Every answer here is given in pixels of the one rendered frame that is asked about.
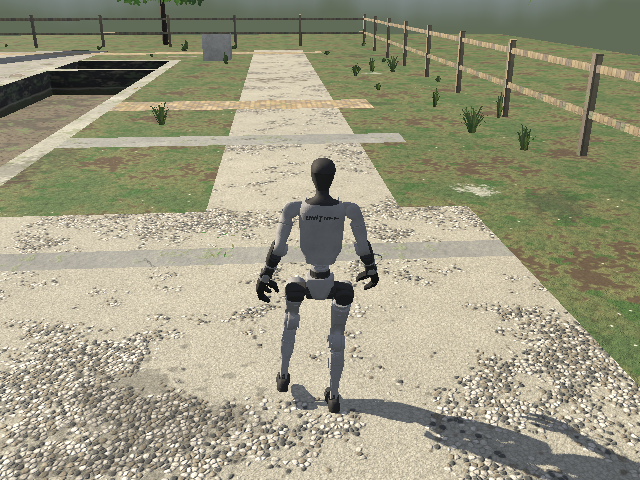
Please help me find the right robot shin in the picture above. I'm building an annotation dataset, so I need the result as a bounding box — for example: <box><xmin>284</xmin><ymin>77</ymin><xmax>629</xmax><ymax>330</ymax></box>
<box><xmin>328</xmin><ymin>335</ymin><xmax>345</xmax><ymax>399</ymax></box>

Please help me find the robot left upper arm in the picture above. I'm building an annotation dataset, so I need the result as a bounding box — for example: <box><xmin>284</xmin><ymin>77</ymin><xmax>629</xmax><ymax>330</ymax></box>
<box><xmin>272</xmin><ymin>201</ymin><xmax>302</xmax><ymax>257</ymax></box>

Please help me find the humanoid robot torso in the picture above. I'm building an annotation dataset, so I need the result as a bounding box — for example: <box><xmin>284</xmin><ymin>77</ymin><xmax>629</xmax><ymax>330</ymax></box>
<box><xmin>298</xmin><ymin>196</ymin><xmax>345</xmax><ymax>300</ymax></box>

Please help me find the robot right hand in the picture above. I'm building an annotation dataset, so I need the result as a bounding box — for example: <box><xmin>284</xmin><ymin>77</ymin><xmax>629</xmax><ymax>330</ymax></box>
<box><xmin>356</xmin><ymin>271</ymin><xmax>379</xmax><ymax>290</ymax></box>

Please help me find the robot left hand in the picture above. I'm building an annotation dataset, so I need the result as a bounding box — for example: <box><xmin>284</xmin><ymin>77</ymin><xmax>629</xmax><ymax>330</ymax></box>
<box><xmin>256</xmin><ymin>278</ymin><xmax>279</xmax><ymax>303</ymax></box>

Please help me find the robot right forearm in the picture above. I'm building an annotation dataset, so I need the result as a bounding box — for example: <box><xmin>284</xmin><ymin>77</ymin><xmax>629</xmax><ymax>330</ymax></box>
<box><xmin>360</xmin><ymin>240</ymin><xmax>377</xmax><ymax>275</ymax></box>

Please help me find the robot right upper arm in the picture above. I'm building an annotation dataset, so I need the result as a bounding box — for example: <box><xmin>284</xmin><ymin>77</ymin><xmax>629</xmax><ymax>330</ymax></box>
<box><xmin>343</xmin><ymin>202</ymin><xmax>371</xmax><ymax>256</ymax></box>

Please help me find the robot left forearm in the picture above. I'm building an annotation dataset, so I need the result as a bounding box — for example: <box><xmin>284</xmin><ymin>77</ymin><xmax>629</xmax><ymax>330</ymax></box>
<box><xmin>259</xmin><ymin>240</ymin><xmax>281</xmax><ymax>283</ymax></box>

